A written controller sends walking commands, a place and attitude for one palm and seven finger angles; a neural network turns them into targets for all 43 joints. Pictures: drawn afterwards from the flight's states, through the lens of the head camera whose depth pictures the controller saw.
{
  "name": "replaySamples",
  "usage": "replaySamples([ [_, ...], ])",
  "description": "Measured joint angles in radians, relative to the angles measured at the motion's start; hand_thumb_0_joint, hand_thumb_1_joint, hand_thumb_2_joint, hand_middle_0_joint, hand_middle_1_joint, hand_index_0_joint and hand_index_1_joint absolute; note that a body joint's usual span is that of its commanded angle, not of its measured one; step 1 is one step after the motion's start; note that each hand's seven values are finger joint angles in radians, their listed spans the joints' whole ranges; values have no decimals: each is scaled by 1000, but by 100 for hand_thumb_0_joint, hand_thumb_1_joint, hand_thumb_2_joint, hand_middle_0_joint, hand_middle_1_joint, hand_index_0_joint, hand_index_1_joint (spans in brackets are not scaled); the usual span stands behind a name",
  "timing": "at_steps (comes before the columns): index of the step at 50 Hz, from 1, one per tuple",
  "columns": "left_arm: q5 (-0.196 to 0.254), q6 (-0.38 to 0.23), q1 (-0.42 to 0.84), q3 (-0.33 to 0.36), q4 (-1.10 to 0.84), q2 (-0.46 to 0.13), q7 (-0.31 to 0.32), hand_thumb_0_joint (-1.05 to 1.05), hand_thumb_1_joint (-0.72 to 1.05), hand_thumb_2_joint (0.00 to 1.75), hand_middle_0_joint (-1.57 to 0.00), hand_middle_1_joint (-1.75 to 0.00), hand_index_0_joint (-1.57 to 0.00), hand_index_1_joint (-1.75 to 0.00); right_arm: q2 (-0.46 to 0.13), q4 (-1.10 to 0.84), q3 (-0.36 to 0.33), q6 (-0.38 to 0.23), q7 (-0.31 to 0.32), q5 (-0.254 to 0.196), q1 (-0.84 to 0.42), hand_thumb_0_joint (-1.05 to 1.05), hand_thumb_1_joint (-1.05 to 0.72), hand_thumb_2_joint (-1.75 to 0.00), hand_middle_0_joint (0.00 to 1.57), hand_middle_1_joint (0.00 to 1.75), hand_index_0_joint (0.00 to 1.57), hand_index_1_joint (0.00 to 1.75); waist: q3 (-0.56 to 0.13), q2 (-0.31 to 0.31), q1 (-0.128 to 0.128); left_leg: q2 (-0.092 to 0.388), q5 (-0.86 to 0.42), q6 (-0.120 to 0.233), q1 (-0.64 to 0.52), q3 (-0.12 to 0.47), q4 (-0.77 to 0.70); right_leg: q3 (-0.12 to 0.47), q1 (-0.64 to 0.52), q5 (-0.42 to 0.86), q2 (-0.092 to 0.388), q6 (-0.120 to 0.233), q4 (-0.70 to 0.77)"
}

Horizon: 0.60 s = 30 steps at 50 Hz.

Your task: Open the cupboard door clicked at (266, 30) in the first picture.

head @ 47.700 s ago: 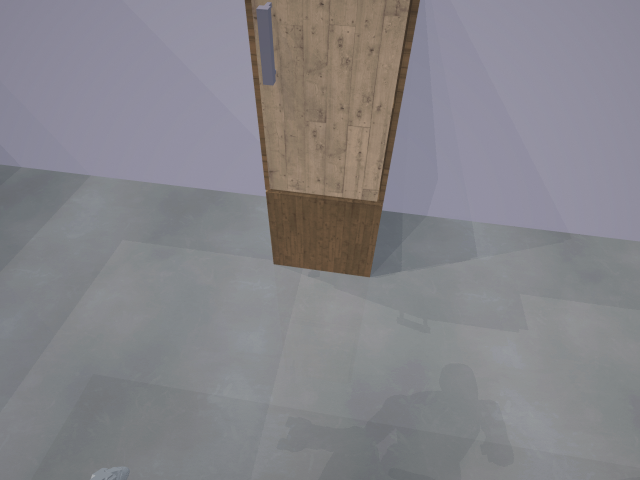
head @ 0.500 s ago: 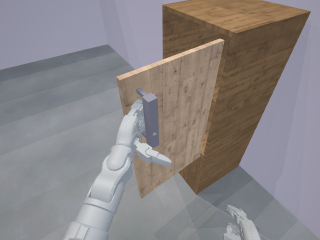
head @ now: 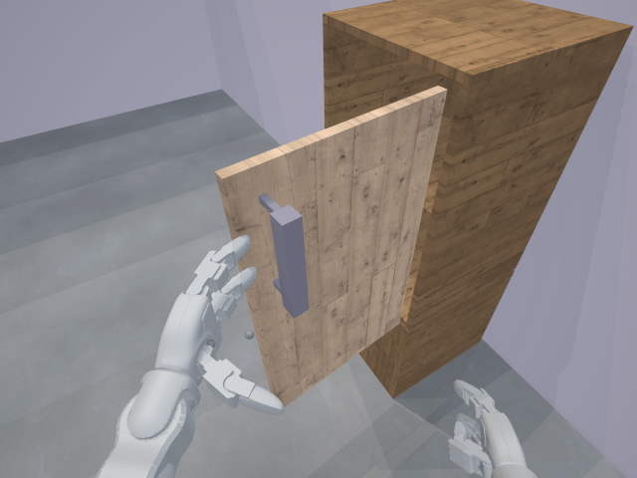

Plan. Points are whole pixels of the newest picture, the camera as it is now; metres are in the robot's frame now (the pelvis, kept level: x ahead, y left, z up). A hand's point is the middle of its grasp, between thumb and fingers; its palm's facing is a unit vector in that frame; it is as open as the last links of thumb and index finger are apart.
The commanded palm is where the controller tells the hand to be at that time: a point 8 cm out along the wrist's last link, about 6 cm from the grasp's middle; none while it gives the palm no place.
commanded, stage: slide the hand sideways off the handle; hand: left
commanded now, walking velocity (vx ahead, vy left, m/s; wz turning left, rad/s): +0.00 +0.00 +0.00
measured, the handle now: (282, 257) +0.35 +0.09 +0.13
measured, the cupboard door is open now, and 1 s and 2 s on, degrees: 96 96 96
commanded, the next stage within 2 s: draw the hand back to the body in 0.30 s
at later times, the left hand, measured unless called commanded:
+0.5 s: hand (223, 360) +0.20 +0.12 +0.13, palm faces -0.08 -1.00 -0.05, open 16.3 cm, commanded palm +0.17 +0.18 +0.13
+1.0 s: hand (141, 353) +0.20 +0.20 +0.14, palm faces +0.15 -0.96 -0.24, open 15.7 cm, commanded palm +0.15 +0.24 +0.15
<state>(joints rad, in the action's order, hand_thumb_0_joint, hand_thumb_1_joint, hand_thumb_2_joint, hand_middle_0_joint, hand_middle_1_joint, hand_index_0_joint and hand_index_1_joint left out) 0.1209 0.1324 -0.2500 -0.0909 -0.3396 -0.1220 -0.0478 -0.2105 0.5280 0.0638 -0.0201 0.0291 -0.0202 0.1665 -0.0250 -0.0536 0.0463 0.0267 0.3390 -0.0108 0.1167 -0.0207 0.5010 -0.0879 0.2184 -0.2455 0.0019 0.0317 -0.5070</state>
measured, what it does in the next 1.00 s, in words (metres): stands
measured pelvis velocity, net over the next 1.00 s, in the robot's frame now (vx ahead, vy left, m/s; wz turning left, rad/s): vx -0.01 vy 0.01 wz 0.01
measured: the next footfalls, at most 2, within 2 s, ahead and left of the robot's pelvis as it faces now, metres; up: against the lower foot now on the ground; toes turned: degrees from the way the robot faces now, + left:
none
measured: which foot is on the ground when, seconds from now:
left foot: down 0.00-1.00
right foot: down 0.00-1.00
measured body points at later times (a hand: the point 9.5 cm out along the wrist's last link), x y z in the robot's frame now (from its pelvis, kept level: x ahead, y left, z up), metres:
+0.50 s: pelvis -0.01 +0.01 +0.00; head -0.03 -0.01 +0.44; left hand +0.20 +0.18 +0.13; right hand +0.19 -0.20 -0.07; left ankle -0.04 +0.13 -0.74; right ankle +0.02 -0.10 -0.74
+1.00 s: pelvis -0.01 +0.01 +0.00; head -0.03 +0.00 +0.45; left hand +0.18 +0.25 +0.15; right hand +0.19 -0.19 -0.06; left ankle -0.04 +0.13 -0.74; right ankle +0.02 -0.10 -0.74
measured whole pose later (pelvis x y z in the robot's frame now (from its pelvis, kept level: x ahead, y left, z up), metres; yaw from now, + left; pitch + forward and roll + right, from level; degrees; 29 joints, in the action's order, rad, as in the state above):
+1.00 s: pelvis -0.01 +0.01 +0.00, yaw +1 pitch -4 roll -1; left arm 0.12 0.03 -0.41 0.14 -0.44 -0.27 -0.05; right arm -0.22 0.59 0.07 -0.21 0.07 -0.01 0.21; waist -0.01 -0.06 0.05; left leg 0.02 0.34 0.00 0.11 -0.01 0.51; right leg -0.10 0.19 -0.23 0.01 0.02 -0.48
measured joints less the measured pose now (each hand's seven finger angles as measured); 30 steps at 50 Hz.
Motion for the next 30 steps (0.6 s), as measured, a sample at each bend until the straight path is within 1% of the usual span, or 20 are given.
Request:
replaySamples([
  [6,19,-22,-80,42,-44,-22,-40,-1,-50,30,-17,-31,-16,-31,-1,-1,3,-31,7,-1,16,1,-91,-90,20,30,20,30,-9,-4,3,2,13,-1,4,7,15,-7,0,-14,-1,0,-12],
  [15,50,-58,-152,87,-81,-48,-94,-1,-50,30,-16,-30,-15,-30,-9,13,4,-97,15,-5,50,2,-91,-90,20,30,20,30,-8,-8,0,0,23,2,18,14,40,-13,6,-19,3,-3,-25],
  [19,52,-70,-150,67,-86,-36,-94,-1,-50,30,-15,-30,-15,-30,-16,20,1,-131,17,-8,61,2,-91,-90,20,30,20,30,0,-12,-4,-6,25,6,30,18,55,-16,12,-19,9,-7,-34],
  [24,35,-70,-117,37,-76,-30,-79,-1,-50,30,-15,-30,-15,-30,-13,31,4,-157,19,-5,63,2,-91,-90,20,30,20,30,5,-7,-8,-13,21,11,42,14,62,-11,28,-17,17,-11,-45],
  [27,31,-63,-112,56,-73,-48,-71,-1,-50,30,-16,-30,-16,-30,-5,35,8,-156,20,-3,65,2,-91,-90,20,30,20,30,1,-4,-11,-14,17,12,37,7,54,-4,28,-13,17,-11,-43],
  [30,43,-52,-110,95,-71,-68,-69,-1,-50,30,-16,-30,-16,-30,-2,39,12,-153,21,-5,66,2,-90,-90,20,30,20,30,-1,-5,-11,-14,13,12,28,4,46,-1,20,-8,15,-12,-34],
])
